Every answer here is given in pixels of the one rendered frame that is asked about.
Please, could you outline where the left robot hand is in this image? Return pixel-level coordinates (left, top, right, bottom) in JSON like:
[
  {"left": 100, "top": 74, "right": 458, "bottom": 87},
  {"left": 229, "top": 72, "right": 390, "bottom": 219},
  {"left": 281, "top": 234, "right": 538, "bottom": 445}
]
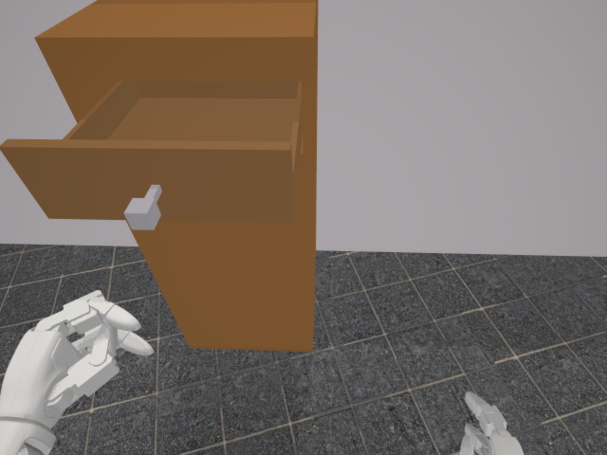
[{"left": 0, "top": 290, "right": 154, "bottom": 429}]

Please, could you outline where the handle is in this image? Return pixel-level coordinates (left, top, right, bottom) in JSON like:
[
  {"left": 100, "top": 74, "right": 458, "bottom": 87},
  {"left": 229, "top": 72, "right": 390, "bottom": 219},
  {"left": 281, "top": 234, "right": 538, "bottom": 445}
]
[{"left": 124, "top": 185, "right": 162, "bottom": 230}]

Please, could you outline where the cabinet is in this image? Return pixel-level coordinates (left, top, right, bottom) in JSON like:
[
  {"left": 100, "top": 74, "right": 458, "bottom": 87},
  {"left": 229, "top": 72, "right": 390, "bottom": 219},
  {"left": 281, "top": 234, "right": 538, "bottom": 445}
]
[{"left": 34, "top": 0, "right": 318, "bottom": 352}]

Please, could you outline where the right robot hand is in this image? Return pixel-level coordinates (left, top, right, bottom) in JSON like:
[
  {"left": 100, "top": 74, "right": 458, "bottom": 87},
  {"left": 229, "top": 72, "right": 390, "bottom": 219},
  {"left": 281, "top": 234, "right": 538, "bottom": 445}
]
[{"left": 456, "top": 391, "right": 524, "bottom": 455}]

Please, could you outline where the robot left forearm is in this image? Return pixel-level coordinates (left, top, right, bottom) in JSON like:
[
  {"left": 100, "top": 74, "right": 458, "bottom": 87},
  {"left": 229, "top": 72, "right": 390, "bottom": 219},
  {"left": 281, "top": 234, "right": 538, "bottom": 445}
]
[{"left": 0, "top": 417, "right": 56, "bottom": 455}]

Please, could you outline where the drawer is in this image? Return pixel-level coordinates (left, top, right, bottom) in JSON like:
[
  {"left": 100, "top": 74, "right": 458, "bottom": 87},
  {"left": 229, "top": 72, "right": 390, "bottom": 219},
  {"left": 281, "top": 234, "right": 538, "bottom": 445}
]
[{"left": 0, "top": 82, "right": 303, "bottom": 224}]

